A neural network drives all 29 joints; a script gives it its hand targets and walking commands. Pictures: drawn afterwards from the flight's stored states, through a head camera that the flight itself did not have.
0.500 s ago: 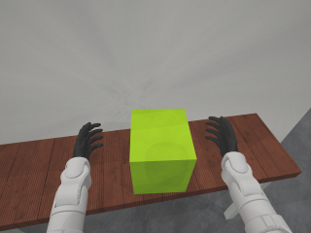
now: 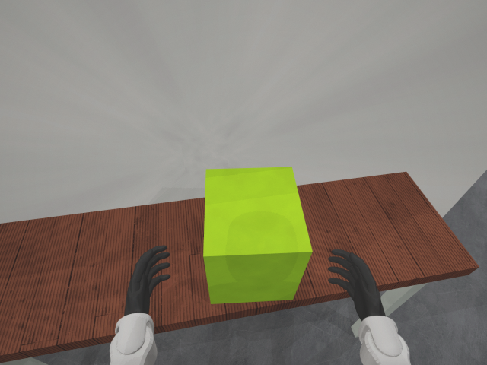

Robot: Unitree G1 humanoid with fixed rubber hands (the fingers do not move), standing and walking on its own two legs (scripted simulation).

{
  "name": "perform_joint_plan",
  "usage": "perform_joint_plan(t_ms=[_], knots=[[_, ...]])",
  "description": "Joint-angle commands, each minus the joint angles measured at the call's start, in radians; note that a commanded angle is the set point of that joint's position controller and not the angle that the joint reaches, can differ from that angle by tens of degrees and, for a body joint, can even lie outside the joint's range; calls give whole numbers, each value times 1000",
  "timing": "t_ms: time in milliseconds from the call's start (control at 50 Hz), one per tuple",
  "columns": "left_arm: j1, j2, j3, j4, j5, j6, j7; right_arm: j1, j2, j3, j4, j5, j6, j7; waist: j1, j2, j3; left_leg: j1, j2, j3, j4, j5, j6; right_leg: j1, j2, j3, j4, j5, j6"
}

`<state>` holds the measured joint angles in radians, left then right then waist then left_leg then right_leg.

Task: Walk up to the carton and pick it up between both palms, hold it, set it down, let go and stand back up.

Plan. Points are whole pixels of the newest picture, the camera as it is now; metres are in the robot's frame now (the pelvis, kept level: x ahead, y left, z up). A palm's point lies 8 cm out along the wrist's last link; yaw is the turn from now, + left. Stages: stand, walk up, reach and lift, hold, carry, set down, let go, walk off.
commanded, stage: set down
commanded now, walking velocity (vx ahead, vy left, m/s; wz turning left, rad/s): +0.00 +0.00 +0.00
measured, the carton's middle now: (250, 236) +0.38 +0.04 -0.03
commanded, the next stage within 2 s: let go in 1.40 s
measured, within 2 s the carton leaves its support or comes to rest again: neither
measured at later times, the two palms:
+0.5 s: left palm (135, 324) +0.19 +0.21 -0.03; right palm (378, 335) +0.22 -0.18 -0.04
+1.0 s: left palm (132, 335) +0.18 +0.21 -0.04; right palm (382, 354) +0.20 -0.18 -0.05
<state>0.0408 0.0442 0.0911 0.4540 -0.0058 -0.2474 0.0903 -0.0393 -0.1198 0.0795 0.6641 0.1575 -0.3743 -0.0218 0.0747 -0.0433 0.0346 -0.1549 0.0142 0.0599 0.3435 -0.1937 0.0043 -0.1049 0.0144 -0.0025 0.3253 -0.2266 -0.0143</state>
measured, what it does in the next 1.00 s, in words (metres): stands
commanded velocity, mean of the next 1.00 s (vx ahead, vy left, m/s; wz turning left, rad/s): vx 0.00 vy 0.00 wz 0.00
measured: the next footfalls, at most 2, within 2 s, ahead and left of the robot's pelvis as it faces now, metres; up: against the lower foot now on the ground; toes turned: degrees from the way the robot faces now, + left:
none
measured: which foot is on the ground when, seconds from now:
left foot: down 0.00-1.00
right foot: down 0.00-1.00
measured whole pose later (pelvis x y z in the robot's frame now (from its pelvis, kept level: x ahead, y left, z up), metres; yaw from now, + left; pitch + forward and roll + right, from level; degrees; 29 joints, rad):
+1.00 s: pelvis +0.00 -0.01 +0.00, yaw +1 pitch -4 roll +0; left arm 0.18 0.14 0.03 0.46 -0.01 -0.13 0.02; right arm 0.14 -0.12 0.07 0.71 0.09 -0.34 -0.01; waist 0.06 -0.01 0.05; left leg -0.04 0.02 0.04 0.31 -0.19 -0.01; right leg 0.01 0.02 -0.01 0.29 -0.23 -0.03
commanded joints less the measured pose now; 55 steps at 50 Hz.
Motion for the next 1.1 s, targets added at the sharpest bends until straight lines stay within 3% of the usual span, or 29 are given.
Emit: perform_joint_plan(t_ms=[0, 40, 60, 80, 120, 160, 240, 280, 380, 400, 500, 580, 600, 620, 640, 720, 740, 760, 780, 800, 860, 880, 900, 920, 940, 980, 1040, 1060, 1080], knots=[[-11, 87, 33, -133, 10, -96, -2, -35, -79, -19, -71, 4, -123, 2, 9, 40, -222, 164, -4, -35, 46, 450, -32, 19, -5, 39, -6, 294, -7], [-39, 75, -5, -135, 7, -126, 1, -34, -81, -23, -29, 14, -151, 24, 4, 81, -168, 172, -10, -31, 43, 431, -47, -25, -7, 43, -23, 206, -17], [-57, 61, -22, -141, -12, -139, 7, -50, -99, -28, -60, 9, -170, 32, -28, 57, -208, 183, 0, -44, 57, 436, -49, -57, -3, 28, -19, 204, -26], [-10, 44, -19, -126, -21, -158, 10, -20, -73, -29, -56, 0, -190, 35, -12, 49, -215, 178, 2, -49, 65, 439, -40, -69, -10, 37, -17, 223, -33], [-18, 71, -24, -141, -30, -188, 7, -31, -103, -34, -49, -7, -217, 42, -30, 70, -244, 197, -3, -52, 83, 486, -52, -83, 2, 23, -1, 232, -33], [-10, 82, -42, -69, -19, -188, 2, -60, -96, -16, -29, 14, -226, 50, -20, 79, -229, 192, 6, -62, 89, 497, -58, -112, 0, 24, -1, 213, -37], [37, 88, -32, 82, -25, -144, -34, -9, -72, 29, 94, 27, -193, 48, -24, 17, -82, 157, -6, -62, 46, 360, -30, -91, -20, 31, -21, 213, -19], [49, 100, -22, 47, -24, -121, -49, 20, -71, 40, 89, 20, -170, 34, -17, -5, -57, 161, -20, -62, 25, 345, -29, -70, -17, 23, -30, 216, -5], [36, 119, -25, -102, -16, -116, -45, 15, -84, -8, 9, 11, -189, 24, -28, 71, -132, 236, -23, -36, 32, 395, -51, -70, 5, 11, -53, 191, -15], [30, 119, -29, -113, -27, -114, -37, 9, -91, -15, -16, 10, -188, 23, -27, 53, -134, 236, -19, -42, 25, 378, -46, -85, 5, 12, -52, 170, -16], [55, 144, -32, -71, -15, -89, -44, 19, -80, -13, -39, 9, -153, 20, -25, 55, -85, 181, -22, -35, 29, 323, -33, -75, -20, 32, -42, 160, -17], [44, 130, -40, 33, -35, -36, -63, 49, -67, 13, 21, -7, -103, 17, -22, 24, -40, 163, -7, -33, -10, 237, -15, -76, -21, 31, -69, 91, -15], [69, 143, -40, 10, -43, -27, -68, 59, -69, -5, -10, -25, -93, 14, -20, -22, -58, 186, -15, -29, -19, 219, -8, -81, -17, 12, -77, 75, -7], [56, 164, -40, -14, -27, -22, -75, 35, -60, -8, -9, -10, -77, 12, -2, 21, -49, 150, -24, -21, -16, 227, -14, -56, -36, 26, -73, 105, -8], [33, 172, -34, -81, -30, -15, -70, 47, -66, 6, -72, -14, -73, 10, -16, -6, -89, 193, -17, -26, -15, 261, -11, -35, -17, 15, -68, 127, -5], [53, 162, -36, -106, -10, -3, -68, 72, -77, -17, -73, -43, -70, 7, -20, 47, -166, 217, -21, -17, 0, 363, -28, -9, -17, 19, -55, 251, -8], [74, 167, -29, -88, -11, -1, -73, 101, -64, 1, -31, -31, -66, 6, -36, 74, -141, 219, -21, -19, 4, 366, -34, -15, -18, 28, -66, 236, -8], [81, 159, -26, 39, 6, 36, -82, 99, -76, 15, 47, -51, -36, 7, -36, 69, -33, 191, -22, -16, -14, 306, -30, -42, -21, 35, -84, 158, -13], [68, 176, -22, -62, -4, 36, -82, 75, -81, -10, -43, -41, -37, 1, -22, 73, -31, 194, -25, -12, -12, 285, -28, -31, -25, 26, -95, 127, -7], [58, 174, -24, 6, 4, 63, -88, 82, -69, 4, 36, -50, -15, 3, -22, 64, 14, 190, -21, -12, -22, 254, -28, -52, -29, 29, -100, 107, -5], [37, 163, -29, -134, -13, 78, -79, 88, -68, -34, -54, -47, -10, 4, -26, 66, -48, 232, -12, -14, -15, 292, -33, -41, -14, 7, -102, 115, -20], [47, 139, -40, -101, -10, 84, -72, 99, -57, -28, -34, -66, -3, 6, -13, 70, -40, 224, -6, -14, -37, 323, -29, -23, -7, 2, -114, 113, -22], [39, 167, -44, -147, -20, 83, -70, 102, -61, -46, -71, -61, -8, 3, -32, 52, -91, 256, -8, -13, -27, 316, -32, -24, -4, -2, -114, 117, -20], [46, 150, -51, -155, -16, 84, -63, 89, -69, -47, -82, -53, -3, 10, -14, 104, -83, 249, -3, -16, -22, 293, -38, -15, -5, 4, -107, 89, -31], [60, 146, -62, -57, 0, 116, -68, 112, -72, -25, -12, -79, 22, 13, -42, 59, 0, 226, -9, -4, -35, 274, -33, -51, -4, 11, -121, 59, -32], [98, 155, -63, 5, -8, 172, -74, 109, -73, -3, -60, -70, 57, 13, -32, 31, 61, 226, -12, -3, -47, 193, -22, -84, -11, 4, -143, -29, -24], [95, 175, -44, -80, -30, 190, -70, 117, -73, -51, -118, -92, 63, 9, -33, 15, -30, 232, 4, -9, -25, 261, -11, -47, -4, -4, -111, 39, -22], [76, 177, -47, -75, -28, 173, -67, 101, -66, -44, -155, -94, 62, 5, -6, 7, -22, 207, -8, 6, -34, 269, -12, -47, -5, 4, -114, 64, -13], [75, 177, -53, -130, -18, 161, -62, 138, -70, -52, -146, -98, 58, 6, -36, 31, -64, 229, -3, -3, -24, 318, -17, -37, 3, -4, -102, 115, -17]])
